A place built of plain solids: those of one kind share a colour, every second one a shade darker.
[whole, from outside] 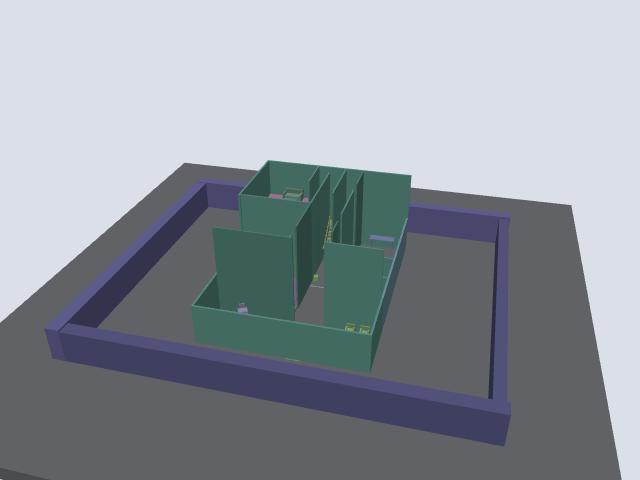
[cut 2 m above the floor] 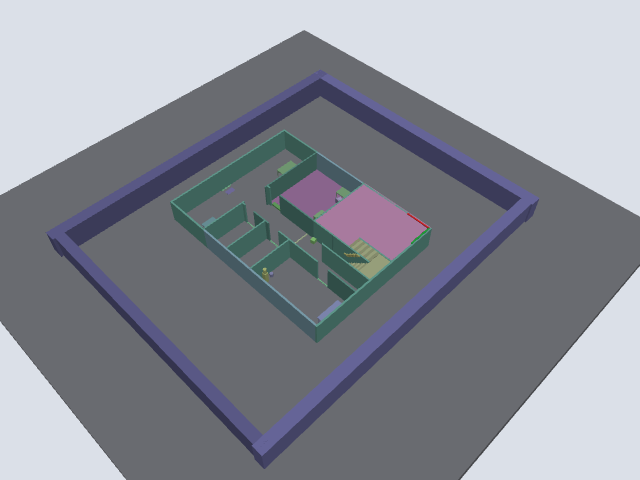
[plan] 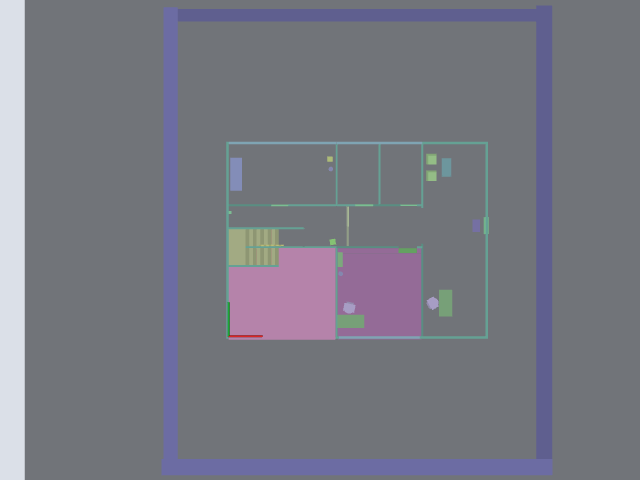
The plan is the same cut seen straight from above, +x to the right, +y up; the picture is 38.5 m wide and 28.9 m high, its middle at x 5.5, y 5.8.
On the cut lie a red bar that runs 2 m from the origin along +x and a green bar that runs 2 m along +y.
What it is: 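An office floor, with a steep back stair to a room one storey up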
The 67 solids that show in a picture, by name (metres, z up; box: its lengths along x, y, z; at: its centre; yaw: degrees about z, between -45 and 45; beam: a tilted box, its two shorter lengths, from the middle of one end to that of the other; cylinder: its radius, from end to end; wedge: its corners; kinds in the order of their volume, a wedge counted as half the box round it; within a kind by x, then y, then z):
{
 "ring_hedge_1": {"box": [0.87, 28.06, 2.58], "at": [-3.49, 5.79, 1.24]},
 "ring_hedge_2": {"box": [23.55, 0.98, 2.51], "at": [7.73, -7.87, 1.21]},
 "ring_hedge_3": {"box": [23.12, 0.77, 2.4], "at": [7.73, 19.33, 1.15]},
 "ring_hedge_4": {"box": [0.97, 28.26, 2.4], "at": [19.0, 5.79, 1.15]},
 "split_lounge_level_1": {"box": [6.44, 4.38, 3.79], "at": [3.22, 1.99, 1.85]},
 "split_lounge_level_2": {"box": [3.42, 1.14, 3.79], "at": [4.73, 4.74, 1.85]},
 "wall_1": {"box": [0.15, 11.87, 6.77], "at": [-0.07, 5.79, 3.34]},
 "wall_2": {"box": [2.57, 0.12, 6.77], "at": [1.28, 7.89, 3.34]},
 "wall_3": {"box": [3.02, 0.12, 6.77], "at": [1.51, 4.23, 3.34]},
 "wall_4": {"box": [4.51, 0.12, 6.77], "at": [2.26, 6.51, 3.34]},
 "wall_5": {"box": [6.8, 0.15, 6.77], "at": [3.25, -0.07, 3.34]},
 "wall_6": {"box": [5.48, 0.12, 6.77], "at": [3.76, 5.37, 3.34]},
 "wall_7": {"box": [0.12, 0.06, 6.77], "at": [4.51, 5.4, 3.34]},
 "wall_8": {"box": [2.91, 0.12, 6.77], "at": [5.05, 7.89, 3.34]},
 "wall_9": {"box": [0.12, 5.37, 6.77], "at": [6.5, 2.69, 3.34]},
 "wall_10": {"box": [0.12, 3.68, 3.03], "at": [6.5, 9.73, 1.47]},
 "wall_11": {"box": [1.12, 0.12, 6.77], "at": [7.06, 7.89, 3.34]},
 "wall_12": {"box": [3.73, 0.12, 6.77], "at": [8.36, 5.37, 3.34]},
 "wall_13": {"box": [0.12, 3.68, 3.03], "at": [9.08, 9.73, 1.47]},
 "wall_14": {"box": [1.64, 0.12, 6.77], "at": [9.52, 7.89, 3.34]},
 "wall_15": {"box": [0.33, 0.12, 6.77], "at": [11.5, 5.37, 3.34]},
 "wall_16": {"box": [0.32, 0.12, 6.77], "at": [11.5, 7.89, 3.34]},
 "wall_17": {"box": [0.12, 5.58, 6.77], "at": [11.66, 2.79, 3.34]},
 "wall_18": {"box": [0.12, 3.85, 6.77], "at": [11.66, 9.64, 3.34]},
 "wall_19": {"box": [4.1, 0.15, 3.03], "at": [13.56, -0.07, 1.47]},
 "wall_20": {"box": [4.1, 0.15, 3.03], "at": [13.56, 11.64, 1.47]},
 "wall_21": {"box": [0.15, 11.87, 3.03], "at": [15.54, 5.79, 1.47]},
 "split_steps_1": {"box": [1.02, 2.16, 2.02], "at": [0.51, 5.37, 0.96]},
 "split_steps_2": {"box": [0.22, 1.02, 0.25], "at": [1.13, 4.8, 2.04]},
 "split_steps_3": {"box": [0.22, 1.02, 1.82], "at": [1.13, 5.94, 0.86]},
 "split_steps_4": {"box": [0.22, 1.02, 0.44], "at": [1.35, 4.8, 2.14]},
 "split_steps_5": {"box": [0.22, 1.02, 1.63], "at": [1.35, 5.94, 0.76]},
 "split_steps_6": {"box": [0.22, 1.02, 0.64], "at": [1.57, 4.8, 2.24]},
 "split_steps_7": {"box": [0.22, 1.02, 1.43], "at": [1.57, 5.94, 0.66]},
 "split_steps_8": {"box": [0.22, 1.02, 0.84], "at": [1.79, 4.8, 2.34]},
 "split_steps_9": {"box": [0.22, 1.02, 1.23], "at": [1.79, 5.94, 0.57]},
 "split_steps_10": {"box": [0.22, 1.02, 1.03], "at": [2.02, 4.8, 2.44]},
 "split_steps_11": {"box": [0.22, 1.02, 1.03], "at": [2.02, 5.94, 0.47]},
 "split_steps_12": {"box": [0.22, 1.02, 1.23], "at": [2.24, 4.8, 2.54]},
 "split_steps_13": {"box": [0.22, 1.02, 0.84], "at": [2.24, 5.94, 0.37]},
 "split_steps_14": {"box": [0.22, 1.02, 1.43], "at": [2.46, 4.8, 2.63]},
 "split_steps_15": {"box": [0.22, 1.02, 0.64], "at": [2.46, 5.94, 0.27]},
 "split_steps_16": {"box": [0.22, 1.02, 1.63], "at": [2.68, 4.8, 2.73]},
 "split_steps_17": {"box": [0.22, 1.02, 0.44], "at": [2.68, 5.94, 0.17]},
 "split_steps_18": {"box": [0.22, 1.02, 1.82], "at": [2.9, 4.8, 2.83]},
 "split_steps_19": {"box": [0.22, 1.02, 0.25], "at": [2.9, 5.94, 0.07]},
 "glazing_1": {"box": [6.5, 0.15, 3.03], "at": [3.25, 11.64, 1.47]},
 "glazing_2": {"box": [2.58, 0.15, 3.03], "at": [7.79, 11.64, 1.47]},
 "glazing_3": {"box": [5.16, 0.15, 3.03], "at": [9.08, -0.07, 1.47]},
 "glazing_4": {"box": [2.58, 0.15, 3.03], "at": [10.37, 11.64, 1.47]},
 "cell_level_1": {"box": [3.67, 0.3, 0.2], "at": [8.39, 5.16, 0.05]},
 "cell_level_2": {"box": [5.04, 5.21, 0.2], "at": [9.08, 2.4, 0.05]},
 "sofa_1": {"box": [0.24, 1.56, 0.83], "at": [0.19, 2.17, 4.11]},
 "sofa_2": {"box": [0.65, 1.24, 0.37], "at": [0.57, 2.17, 3.99]},
 "shelf_1": {"box": [0.3, 0.9, 1.95], "at": [6.72, 4.62, 1.07]},
 "club_1": {"box": [0.12, 0.64, 0.79], "at": [11.96, 9.67, 0.34]},
 "club_2": {"box": [0.62, 0.64, 0.48], "at": [12.21, 9.67, 0.19]},
 "club_3": {"box": [0.62, 0.64, 0.48], "at": [12.21, 10.67, 0.19]},
 "desk_1": {"box": [1.6, 0.8, 0.07], "at": [7.36, 0.9, 0.84]},
 "desk_2": {"box": [0.8, 1.6, 0.07], "at": [13.06, 2.0, 0.69]},
 "task_chair_1": {"box": [0.68, 0.48, 0.26], "at": [7.27, 1.72, 0.73], "yaw": -11.3},
 "task_chair_2": {"box": [0.48, 0.68, 0.26], "at": [12.29, 1.99, 0.58], "yaw": 30.9},
 "water_cooler_1": {"box": [0.33, 0.31, 1.03], "at": [6.1, 10.67, 0.47]},
 "bar_table_1": {"box": [0.7, 2.0, 0.06], "at": [0.45, 9.76, 1.05]},
 "cell_steps_1": {"box": [1.1, 0.3, 0.2], "at": [10.78, 5.16, 0.05]},
 "coffee_table_1": {"box": [0.58, 1.12, 0.07], "at": [13.11, 10.17, 0.36]},
 "doormat_hold_1": {"box": [0.45, 0.75, 0.06], "at": [14.91, 6.66, -0.02]}
}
